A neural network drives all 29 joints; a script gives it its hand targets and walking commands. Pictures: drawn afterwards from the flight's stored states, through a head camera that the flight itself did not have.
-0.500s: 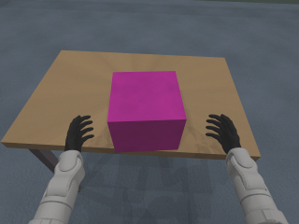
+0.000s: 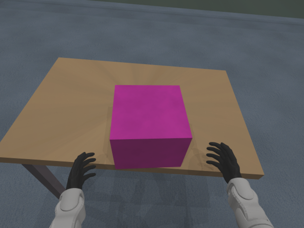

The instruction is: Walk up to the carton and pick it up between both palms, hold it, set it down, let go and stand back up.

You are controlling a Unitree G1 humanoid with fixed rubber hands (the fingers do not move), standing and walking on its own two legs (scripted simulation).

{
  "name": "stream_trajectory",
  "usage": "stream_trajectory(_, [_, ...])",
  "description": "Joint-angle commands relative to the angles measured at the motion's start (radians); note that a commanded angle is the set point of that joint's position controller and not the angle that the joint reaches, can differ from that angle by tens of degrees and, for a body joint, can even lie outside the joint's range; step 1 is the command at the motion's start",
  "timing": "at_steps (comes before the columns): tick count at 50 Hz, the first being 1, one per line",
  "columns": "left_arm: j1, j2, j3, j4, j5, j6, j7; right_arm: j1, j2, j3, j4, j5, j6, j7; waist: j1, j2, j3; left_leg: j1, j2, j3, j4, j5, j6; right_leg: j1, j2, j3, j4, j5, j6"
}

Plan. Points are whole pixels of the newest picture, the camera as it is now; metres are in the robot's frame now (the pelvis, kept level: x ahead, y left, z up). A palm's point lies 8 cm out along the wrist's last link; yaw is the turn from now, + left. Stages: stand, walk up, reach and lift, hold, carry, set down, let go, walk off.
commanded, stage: set down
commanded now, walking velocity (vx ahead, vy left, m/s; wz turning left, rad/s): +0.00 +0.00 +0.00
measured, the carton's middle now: (148, 126) +0.43 +0.01 -0.01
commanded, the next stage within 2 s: let go in 1.50 s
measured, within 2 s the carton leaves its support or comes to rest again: neither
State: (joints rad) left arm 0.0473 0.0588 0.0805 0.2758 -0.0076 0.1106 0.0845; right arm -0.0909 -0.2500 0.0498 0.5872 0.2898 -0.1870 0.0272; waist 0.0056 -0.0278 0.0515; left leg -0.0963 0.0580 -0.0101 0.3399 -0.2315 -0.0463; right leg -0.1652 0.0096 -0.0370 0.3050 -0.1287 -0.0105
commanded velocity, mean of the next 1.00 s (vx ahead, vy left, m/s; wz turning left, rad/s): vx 0.00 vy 0.00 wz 0.00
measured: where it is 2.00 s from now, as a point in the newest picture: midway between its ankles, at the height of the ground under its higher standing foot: outside the picture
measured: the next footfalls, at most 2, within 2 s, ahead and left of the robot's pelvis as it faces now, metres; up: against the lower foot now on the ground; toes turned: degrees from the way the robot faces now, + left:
none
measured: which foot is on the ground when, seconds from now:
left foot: down 0.00-1.00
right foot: down 0.00-1.00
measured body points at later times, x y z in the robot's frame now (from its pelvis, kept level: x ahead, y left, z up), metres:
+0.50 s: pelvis -0.01 +0.01 +0.00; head +0.00 +0.02 +0.45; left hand +0.22 +0.18 -0.03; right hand +0.20 -0.23 -0.02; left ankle -0.03 +0.14 -0.75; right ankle +0.02 -0.11 -0.75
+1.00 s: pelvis +0.00 +0.02 +0.00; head +0.01 +0.02 +0.45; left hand +0.20 +0.21 -0.05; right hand +0.19 -0.22 -0.05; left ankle -0.03 +0.14 -0.75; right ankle +0.02 -0.11 -0.75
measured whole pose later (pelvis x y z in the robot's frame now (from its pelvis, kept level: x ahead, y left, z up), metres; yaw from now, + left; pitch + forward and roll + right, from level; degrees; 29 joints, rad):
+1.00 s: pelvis +0.00 +0.02 +0.00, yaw -3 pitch -4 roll +0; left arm 0.23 0.10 -0.02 0.29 -0.05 0.04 0.12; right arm 0.21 -0.23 -0.02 0.48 0.14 -0.18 0.07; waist 0.04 0.00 0.10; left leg -0.03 0.05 0.05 0.36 -0.26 -0.02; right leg -0.13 0.00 0.03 0.34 -0.14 0.01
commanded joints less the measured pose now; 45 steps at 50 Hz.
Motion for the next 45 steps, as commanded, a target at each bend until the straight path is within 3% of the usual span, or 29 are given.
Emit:
stream_trajectory(1, [-0.432,0.191,-0.062,-0.521,-0.109,-0.174,0.094,-0.348,-0.211,-0.138,-0.54,0.002,-0.087,0.026,-0.008,0.082,-0.455,-0.094,-0.093,0.074,0.016,0.326,-0.022,0.199,0.042,0.024,0.083,0.278,-0.012])
stream_trajectory(3, [-0.358,0.193,-0.094,-0.561,-0.147,-0.211,0.129,-0.254,-0.213,-0.13,-0.59,0.018,-0.081,0.042,0.003,0.083,-0.511,-0.082,-0.082,0.062,0.035,0.328,-0.02,0.168,0.044,0.033,0.105,0.289,-0.017])
stream_trajectory(6, [-0.17,0.162,-0.107,-0.435,-0.157,-0.222,0.11,-0.102,-0.227,-0.116,-0.532,0.03,-0.096,0.044,0.006,0.035,-0.514,-0.052,-0.075,0.053,0.052,0.379,-0.015,0.181,0.049,0.044,0.109,0.354,-0.018])
stream_trajectory(8, [-0.148,0.148,-0.106,-0.356,-0.159,-0.208,0.09,-0.075,-0.238,-0.116,-0.48,0.045,-0.102,0.048,0.011,0.025,-0.476,-0.035,-0.073,0.051,0.034,0.364,-0.017,0.171,0.052,0.046,0.085,0.315,-0.024])
stream_trajectory(11, [0.019,0.063,-0.092,-0.228,-0.098,-0.151,0.063,0.082,-0.231,-0.079,-0.334,0.049,-0.088,0.057,0.014,-0.008,-0.334,0.052,-0.067,0.04,0.006,0.419,-0.02,0.153,0.066,0.038,0.026,0.279,-0.038])
stream_trajectory(15, [0.065,0.021,-0.049,-0.117,-0.033,-0.084,0.031,0.139,-0.197,-0.067,-0.251,0.007,-0.053,0.061,0.019,-0.065,-0.105,0.024,-0.076,0.053,-0.074,0.273,0.018,0.146,0.049,0.051,-0.038,0.156,-0.039])
stream_trajectory(18, [0.032,0.03,-0.023,-0.138,-0.004,-0.104,0.039,0.133,-0.17,-0.062,-0.282,-0.023,-0.045,0.065,0.053,-0.08,-0.022,-0.021,-0.08,0.08,-0.112,0.168,0.04,0.143,0.032,0.063,-0.046,0.072,-0.032])
stream_trajectory(19, [0.024,0.037,-0.019,-0.15,-0.001,-0.119,0.043,0.126,-0.165,-0.073,-0.309,-0.031,-0.051,0.064,0.051,-0.089,-0.036,-0.034,-0.081,0.088,-0.113,0.134,0.046,0.147,0.032,0.064,-0.041,0.051,-0.028])
stream_trajectory(22, [-0.043,0.08,-0.026,-0.206,-0.012,-0.185,0.069,0.085,-0.137,-0.098,-0.395,-0.051,-0.084,0.054,0.051,-0.058,-0.072,-0.086,-0.087,0.107,-0.091,0.093,0.046,0.174,0.015,0.079,-0.002,0.086,-0.018])
stream_trajectory(24, [-0.041,0.098,-0.036,-0.207,-0.011,-0.219,0.077,0.114,-0.115,-0.095,-0.372,-0.061,-0.092,0.045,0.038,-0.022,-0.091,-0.094,-0.09,0.112,-0.075,0.07,0.038,0.199,0.006,0.09,0.018,0.109,-0.013])
stream_trajectory(25, [-0.096,0.113,-0.049,-0.322,-0.039,-0.252,0.098,0.067,-0.128,-0.124,-0.454,-0.043,-0.108,0.05,0.049,0.009,-0.151,-0.107,-0.082,0.104,-0.075,0.055,0.032,0.195,0.011,0.081,0.034,0.073,-0.017])
stream_trajectory(26, [-0.051,0.116,-0.066,-0.23,-0.044,-0.253,0.1,0.095,-0.113,-0.105,-0.403,-0.063,-0.099,0.049,0.037,-0.006,-0.119,-0.122,-0.084,0.111,-0.069,0.023,0.031,0.188,0.004,0.092,0.031,0.049,-0.017])
stream_trajectory(27, [-0.036,0.12,-0.07,-0.229,-0.054,-0.259,0.097,0.12,-0.096,-0.103,-0.4,-0.067,-0.095,0.047,0.041,0.008,-0.133,-0.117,-0.082,0.109,-0.071,0.009,0.03,0.181,0.0,0.095,0.029,0.028,-0.02])
stream_trajectory(29, [0.016,0.112,-0.095,-0.172,-0.065,-0.249,0.089,0.149,-0.107,-0.107,-0.366,-0.085,-0.088,0.047,0.028,0.006,-0.143,-0.096,-0.074,0.105,-0.058,0.023,0.021,0.164,0.004,0.09,0.028,0.019,-0.025])
stream_trajectory(30, [-0.019,0.118,-0.099,-0.32,-0.089,-0.269,0.11,0.113,-0.137,-0.133,-0.459,-0.054,-0.105,0.056,0.054,0.028,-0.212,-0.086,-0.063,0.091,-0.058,0.067,0.015,0.168,0.019,0.071,0.046,0.032,-0.032])
stream_trajectory(31, [0.024,0.107,-0.119,-0.165,-0.076,-0.245,0.099,0.157,-0.107,-0.106,-0.331,-0.075,-0.084,0.051,0.024,0.029,-0.127,-0.082,-0.066,0.094,-0.048,0.051,0.007,0.142,0.012,0.082,0.03,0.017,-0.034])
stream_trajectory(32, [0.029,0.115,-0.114,-0.137,-0.084,-0.227,0.08,0.161,-0.096,-0.104,-0.328,-0.092,-0.078,0.044,0.02,0.024,-0.141,-0.073,-0.071,0.094,-0.044,0.055,0.003,0.139,0.005,0.087,0.02,0.028,-0.028])
stream_trajectory(33, [-0.022,0.12,-0.113,-0.325,-0.109,-0.247,0.105,0.108,-0.139,-0.15,-0.453,-0.058,-0.099,0.055,0.051,0.05,-0.221,-0.072,-0.055,0.078,-0.054,0.084,-0.003,0.143,0.026,0.059,0.041,0.02,-0.037])
stream_trajectory(34, [0.017,0.118,-0.128,-0.179,-0.103,-0.217,0.096,0.133,-0.117,-0.129,-0.369,-0.088,-0.082,0.048,0.024,0.013,-0.149,-0.072,-0.061,0.087,-0.043,0.068,-0.002,0.125,0.02,0.072,0.023,0.006,-0.033])
stream_trajectory(35, [0.016,0.104,-0.124,-0.189,-0.103,-0.203,0.091,0.139,-0.124,-0.137,-0.347,-0.089,-0.073,0.053,0.031,0.012,-0.139,-0.057,-0.055,0.08,-0.053,0.079,0.0,0.107,0.027,0.059,0.017,-0.015,-0.035])
stream_trajectory(36, [0.048,0.089,-0.124,-0.051,-0.086,-0.166,0.067,0.17,-0.107,-0.116,-0.248,-0.115,-0.046,0.05,0.013,-0.007,-0.059,-0.047,-0.058,0.086,-0.056,0.059,0.003,0.085,0.02,0.066,-0.008,-0.04,-0.034])
stream_trajectory(37, [0.028,0.099,-0.104,-0.071,-0.083,-0.146,0.053,0.162,-0.113,-0.123,-0.257,-0.129,-0.034,0.046,0.022,-0.009,-0.092,-0.046,-0.058,0.083,-0.064,0.05,0.005,0.093,0.017,0.066,-0.014,-0.049,-0.033])
stream_trajectory(38, [0.01,0.11,-0.1,-0.199,-0.1,-0.152,0.069,0.136,-0.128,-0.139,-0.35,-0.111,-0.043,0.052,0.046,-0.01,-0.131,-0.053,-0.052,0.076,-0.066,0.078,0.007,0.105,0.027,0.056,0.001,-0.036,-0.032])
stream_trajectory(39, [0.05,0.101,-0.107,-0.032,-0.073,-0.109,0.047,0.185,-0.09,-0.11,-0.219,-0.148,-0.01,0.039,0.006,-0.034,-0.031,-0.057,-0.064,0.085,-0.063,0.049,0.012,0.103,0.011,0.079,-0.024,-0.042,-0.025])
stream_trajectory(41, [0.047,0.107,-0.082,-0.146,-0.072,-0.103,0.041,0.177,-0.111,-0.118,-0.295,-0.135,-0.016,0.044,0.035,-0.038,-0.09,-0.041,-0.058,0.08,-0.056,0.126,0.011,0.128,0.023,0.059,-0.011,0.006,-0.022])
stream_trajectory(42, [0.061,0.121,-0.073,-0.123,-0.063,-0.098,0.037,0.185,-0.106,-0.116,-0.286,-0.144,-0.016,0.038,0.034,-0.041,-0.088,-0.043,-0.064,0.082,-0.046,0.141,0.009,0.144,0.021,0.065,-0.009,0.031,-0.019])
stream_trajectory(44, [0.082,0.109,-0.075,-0.188,-0.05,-0.118,0.049,0.196,-0.129,-0.132,-0.308,-0.128,-0.038,0.05,0.037,-0.018,-0.126,-0.01,-0.057,0.076,-0.038,0.217,-0.004,0.162,0.036,0.044,0.004,0.086,-0.024])
stream_trajectory(45, [0.088,0.12,-0.067,-0.143,-0.038,-0.113,0.041,0.214,-0.114,-0.123,-0.279,-0.143,-0.036,0.044,0.023,-0.026,-0.098,-0.012,-0.065,0.083,-0.031,0.21,-0.002,0.167,0.028,0.054,-0.004,0.098,-0.022])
